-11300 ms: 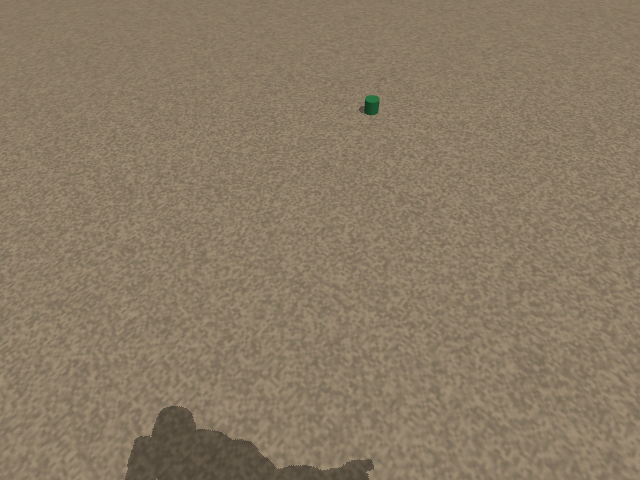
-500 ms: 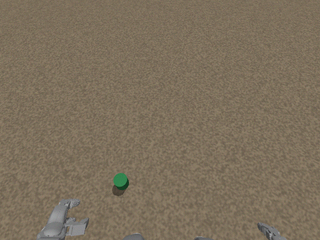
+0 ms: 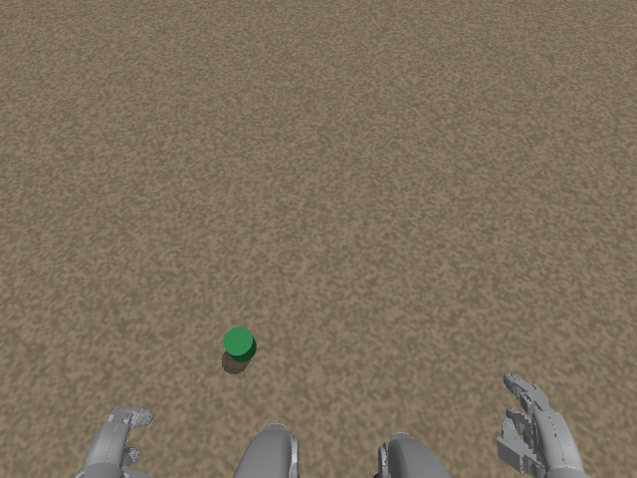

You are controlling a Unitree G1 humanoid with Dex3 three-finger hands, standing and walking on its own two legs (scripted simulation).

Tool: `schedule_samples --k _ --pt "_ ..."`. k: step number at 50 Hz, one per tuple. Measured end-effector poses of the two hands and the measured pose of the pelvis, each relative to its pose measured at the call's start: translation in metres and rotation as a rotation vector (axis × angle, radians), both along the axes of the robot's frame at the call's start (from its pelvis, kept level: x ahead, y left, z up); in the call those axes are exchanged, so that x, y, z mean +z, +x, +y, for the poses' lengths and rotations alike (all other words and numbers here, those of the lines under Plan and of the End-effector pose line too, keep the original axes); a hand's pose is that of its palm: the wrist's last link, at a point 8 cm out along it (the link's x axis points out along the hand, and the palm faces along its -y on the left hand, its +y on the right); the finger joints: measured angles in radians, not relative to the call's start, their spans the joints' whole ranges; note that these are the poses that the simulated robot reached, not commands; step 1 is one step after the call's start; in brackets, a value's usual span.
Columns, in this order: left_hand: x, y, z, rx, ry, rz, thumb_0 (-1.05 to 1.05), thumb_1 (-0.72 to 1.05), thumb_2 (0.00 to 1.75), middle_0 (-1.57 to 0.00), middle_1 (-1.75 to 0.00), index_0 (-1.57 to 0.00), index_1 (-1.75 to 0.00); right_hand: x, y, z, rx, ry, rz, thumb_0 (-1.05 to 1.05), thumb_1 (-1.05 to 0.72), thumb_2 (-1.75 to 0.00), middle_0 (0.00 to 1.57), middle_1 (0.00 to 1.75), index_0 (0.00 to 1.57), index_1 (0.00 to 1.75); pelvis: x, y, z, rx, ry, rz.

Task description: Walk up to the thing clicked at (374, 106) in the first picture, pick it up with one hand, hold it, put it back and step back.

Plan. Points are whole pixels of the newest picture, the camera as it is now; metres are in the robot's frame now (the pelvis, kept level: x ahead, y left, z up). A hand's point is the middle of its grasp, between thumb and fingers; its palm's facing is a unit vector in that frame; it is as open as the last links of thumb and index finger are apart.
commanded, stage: rise first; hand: left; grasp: from above
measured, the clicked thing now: (240, 344) +0.44 +0.26 -0.66
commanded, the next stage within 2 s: none
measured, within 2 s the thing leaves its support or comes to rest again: neither
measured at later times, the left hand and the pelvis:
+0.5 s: hand (152, 476) +0.12 +0.27 -0.21, palm faces -0.26 -0.78 -0.56, open 14.1 cm; pelvis -0.03 -0.01 -0.08, yaw +0 degrees
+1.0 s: hand (182, 393) +0.27 +0.32 -0.41, palm faces -0.48 -0.30 -0.82, open 14.1 cm; pelvis -0.09 -0.01 -0.27, yaw -3 degrees
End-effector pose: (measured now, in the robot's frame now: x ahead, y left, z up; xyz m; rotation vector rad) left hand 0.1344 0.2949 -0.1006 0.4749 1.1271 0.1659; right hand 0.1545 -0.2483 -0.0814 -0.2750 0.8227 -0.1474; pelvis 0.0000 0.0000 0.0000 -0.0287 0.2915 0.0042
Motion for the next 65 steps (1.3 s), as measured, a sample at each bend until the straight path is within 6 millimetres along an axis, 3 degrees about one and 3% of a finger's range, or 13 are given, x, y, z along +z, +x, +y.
schedule_samples --k 8,19,24,29,36,42,47,51,56,65 --pt "-0.014 -0.002 0.0 -0.035 0.026 0.009 -0.01 -0.52 0.97 -0.06 -1.07 -0.07 -1.07 -0.013 0.01 0.004 0.03 0.002 -0.043 0.01 -0.87 -0.89 0.21 0.3 0.2 0.3 -0.018 -0.003 -0.001 0.001 -0.005 0.043" --pt "-0.035 -0.014 0.002 -0.096 0.074 -0.005 -0.01 -0.52 0.97 -0.06 -1.08 -0.07 -1.07 -0.046 0.002 0.001 0.043 0.013 -0.039 0.01 -0.87 -0.89 0.21 0.3 0.2 0.3 -0.049 -0.017 -0.004 0.001 -0.007 0.094" --pt "-0.06 -0.01 0.011 -0.165 0.125 -0.002 -0.01 -0.52 0.96 -0.06 -1.08 -0.07 -1.07 -0.069 -0.002 -0.003 0.065 0.004 -0.048 0.01 -0.87 -0.88 0.21 0.3 0.2 0.3 -0.07 -0.028 -0.006 0.003 -0.006 0.128" --pt "-0.099 0.017 0.022 -0.3 0.201 -0.04 -0.01 -0.51 0.96 -0.05 -1.08 -0.06 -1.07 -0.109 -0.007 -0.013 0.089 -0.022 -0.037 0.01 -0.86 -0.88 0.21 0.3 0.2 0.3 -0.108 -0.042 -0.009 -0.001 -0.002 0.184" --pt "-0.154 0.077 0.026 -0.525 0.326 -0.147 -0.01 -0.52 0.98 -0.06 -1.09 -0.07 -1.08 -0.187 -0.027 -0.029 0.082 -0.039 0.054 0.01 -0.87 -0.89 0.21 0.3 0.2 0.3 -0.172 -0.059 -0.01 -0.015 -0.005 0.269" --pt "-0.202 0.113 0.032 -0.63 0.425 -0.16 -0.01 -0.53 1.0 -0.06 -1.09 -0.07 -1.09 -0.257 -0.062 -0.034 0.064 -0.022 0.187 0.01 -0.88 -0.89 0.2 0.3 0.2 0.3 -0.223 -0.074 -0.01 -0.028 -0.013 0.305" --pt "-0.234 0.132 0.033 -0.728 0.477 -0.171 -0.01 -0.53 1.02 -0.06 -1.08 -0.06 -1.08 -0.302 -0.101 -0.033 0.037 -0.007 0.303 0.01 -0.87 -0.89 0.2 0.3 0.2 0.3 -0.257 -0.087 -0.009 -0.038 -0.021 0.308" --pt "-0.254 0.144 0.032 -0.79 0.504 -0.191 -0.01 -0.53 1.03 -0.05 -1.07 -0.05 -1.08 -0.323 -0.131 -0.031 0.013 -0.006 0.381 0.01 -0.86 -0.89 0.2 0.3 0.2 0.3 -0.278 -0.094 -0.008 -0.045 -0.03 0.303" --pt "-0.273 0.157 0.03 -0.861 0.527 -0.224 -0.01 -0.53 1.04 -0.05 -1.06 -0.05 -1.07 -0.336 -0.16 -0.031 -0.016 -0.021 0.451 0.01 -0.86 -0.88 0.21 0.3 0.2 0.3 -0.297 -0.1 -0.005 -0.051 -0.046 0.294" --pt "-0.3 0.183 0.031 -0.949 0.6 -0.262 -0.01 -0.53 1.04 -0.06 -1.02 -0.06 -1.03 -0.343 -0.182 -0.034 -0.038 -0.069 0.524 0.01 -0.87 -0.89 0.21 0.3 0.2 0.3 -0.319 -0.101 0.001 -0.059 -0.072 0.289"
